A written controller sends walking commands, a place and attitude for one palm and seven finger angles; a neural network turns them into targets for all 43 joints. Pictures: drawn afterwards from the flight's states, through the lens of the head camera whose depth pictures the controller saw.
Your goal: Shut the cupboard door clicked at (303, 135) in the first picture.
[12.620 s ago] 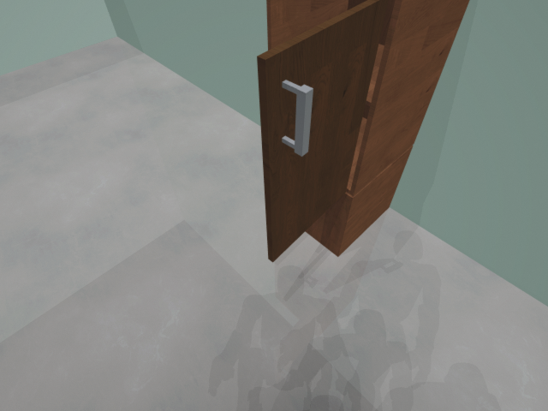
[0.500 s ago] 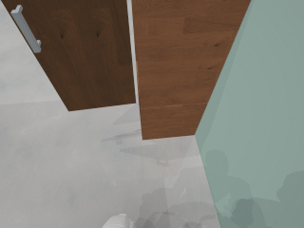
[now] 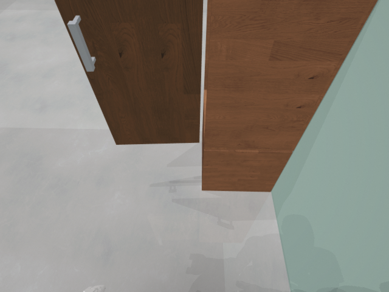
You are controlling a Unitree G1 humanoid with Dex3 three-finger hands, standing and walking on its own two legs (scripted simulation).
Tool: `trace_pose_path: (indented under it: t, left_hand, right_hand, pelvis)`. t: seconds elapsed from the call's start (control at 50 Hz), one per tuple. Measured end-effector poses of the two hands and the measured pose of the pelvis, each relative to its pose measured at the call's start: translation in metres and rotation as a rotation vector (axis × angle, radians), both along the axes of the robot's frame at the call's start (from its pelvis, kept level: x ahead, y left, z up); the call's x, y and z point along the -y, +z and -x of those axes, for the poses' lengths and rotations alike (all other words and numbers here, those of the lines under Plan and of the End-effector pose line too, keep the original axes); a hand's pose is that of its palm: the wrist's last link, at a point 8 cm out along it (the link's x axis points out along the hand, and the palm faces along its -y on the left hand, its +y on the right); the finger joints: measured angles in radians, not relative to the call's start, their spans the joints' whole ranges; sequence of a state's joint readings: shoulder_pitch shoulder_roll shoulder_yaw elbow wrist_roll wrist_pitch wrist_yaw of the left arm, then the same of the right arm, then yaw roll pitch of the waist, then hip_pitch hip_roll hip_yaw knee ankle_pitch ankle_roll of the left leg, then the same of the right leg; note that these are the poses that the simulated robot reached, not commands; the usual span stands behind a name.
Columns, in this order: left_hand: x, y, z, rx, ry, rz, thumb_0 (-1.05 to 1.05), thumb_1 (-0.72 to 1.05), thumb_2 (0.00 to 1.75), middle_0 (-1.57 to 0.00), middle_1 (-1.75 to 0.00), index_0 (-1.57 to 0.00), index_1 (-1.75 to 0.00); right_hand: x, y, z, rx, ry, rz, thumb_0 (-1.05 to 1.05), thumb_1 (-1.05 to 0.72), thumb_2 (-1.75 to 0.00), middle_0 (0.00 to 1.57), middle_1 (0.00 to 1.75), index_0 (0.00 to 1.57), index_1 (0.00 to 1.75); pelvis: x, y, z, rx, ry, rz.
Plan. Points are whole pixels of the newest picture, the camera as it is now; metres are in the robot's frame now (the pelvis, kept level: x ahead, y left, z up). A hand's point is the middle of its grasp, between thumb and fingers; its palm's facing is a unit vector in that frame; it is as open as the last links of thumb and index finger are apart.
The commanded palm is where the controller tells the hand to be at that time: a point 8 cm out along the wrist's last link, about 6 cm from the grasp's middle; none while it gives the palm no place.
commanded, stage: take the last steps up to it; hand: left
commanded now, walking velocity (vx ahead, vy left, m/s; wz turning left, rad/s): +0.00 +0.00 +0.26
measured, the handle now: (84, 44) +0.68 +0.35 +0.13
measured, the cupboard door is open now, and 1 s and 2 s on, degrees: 93 93 93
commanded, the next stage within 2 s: come to a stop and stand still in 0.88 s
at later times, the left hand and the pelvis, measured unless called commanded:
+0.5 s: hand out of the picture -0.05 +0.21 -0.18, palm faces +0.24 -0.95 -0.17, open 7.4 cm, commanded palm none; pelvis +0.05 +0.05 +0.00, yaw +8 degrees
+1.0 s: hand (112, 222) +0.30 +0.25 -0.17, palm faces +0.07 -0.98 -0.20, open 7.4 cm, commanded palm none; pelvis +0.19 +0.07 -0.01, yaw +5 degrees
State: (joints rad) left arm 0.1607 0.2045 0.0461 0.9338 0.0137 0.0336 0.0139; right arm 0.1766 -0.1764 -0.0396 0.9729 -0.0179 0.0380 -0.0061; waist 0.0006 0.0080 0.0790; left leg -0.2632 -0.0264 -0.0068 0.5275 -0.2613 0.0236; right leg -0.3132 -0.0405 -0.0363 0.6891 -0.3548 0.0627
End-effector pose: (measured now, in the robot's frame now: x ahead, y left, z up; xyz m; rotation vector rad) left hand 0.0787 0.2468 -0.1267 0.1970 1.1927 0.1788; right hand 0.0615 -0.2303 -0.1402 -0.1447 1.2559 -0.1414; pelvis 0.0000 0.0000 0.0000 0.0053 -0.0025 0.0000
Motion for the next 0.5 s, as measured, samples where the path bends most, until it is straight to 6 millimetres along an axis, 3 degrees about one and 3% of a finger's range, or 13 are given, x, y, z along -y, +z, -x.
trace_pose_path:
  t: [0.06,0.16,0.26,0.36,0.5]
  left_hand:
    - [0.016,-0.001,0.001,0.023,-0.002,-0.012,0.01,0.91,0.9,-0.2,-0.3,-0.2,-0.29]
    - [0.033,0.006,0.02,0.01,0.044,0.016,0.01,0.91,0.9,-0.2,-0.3,-0.2,-0.3]
    - [0.027,0.008,0.049,-0.026,0.124,0.02,0.0,0.93,0.9,-0.21,-0.3,-0.2,-0.3]
    - [0.017,0.002,0.091,-0.128,0.202,0.05,0.0,0.92,0.9,-0.2,-0.3,-0.2,-0.3]
    - [-0.009,-0.022,0.14,-0.327,0.286,0.125,0.01,0.91,0.9,-0.2,-0.3,-0.2,-0.3]
  right_hand:
    - [0.015,-0.013,0.013,-0.042,-0.022,-0.012,0.0,-0.91,-0.89,0.21,0.3,0.2,0.3]
    - [0.032,-0.006,0.024,-0.115,-0.006,0.002,0.0,-0.91,-0.89,0.2,0.3,0.2,0.3]
    - [0.034,0.005,0.018,-0.146,0.039,0.018,0.01,-0.91,-0.89,0.2,0.3,0.2,0.3]
    - [0.016,0.012,-0.017,-0.125,0.106,0.029,0.01,-0.91,-0.89,0.2,0.3,0.2,0.3]
    - [-0.045,0.01,-0.094,0.031,0.191,0.041,0.01,-0.91,-0.89,0.2,0.3,0.2,0.3]
  pelvis:
    - [0.011,-0.006,0.0,0.0,0.014,-0.009]
    - [0.017,0.003,-0.003,0.009,0.066,-0.011]
    - [0.015,0.011,-0.01,0.0,0.108,-0.015]
    - [-0.001,0.013,-0.023,-0.007,0.138,-0.016]
    - [-0.047,-0.004,-0.051,-0.01,0.146,0.006]
